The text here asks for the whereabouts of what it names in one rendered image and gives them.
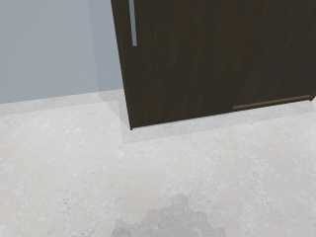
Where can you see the wardrobe door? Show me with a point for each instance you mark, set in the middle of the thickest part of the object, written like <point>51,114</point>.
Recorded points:
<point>285,63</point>
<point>191,57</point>

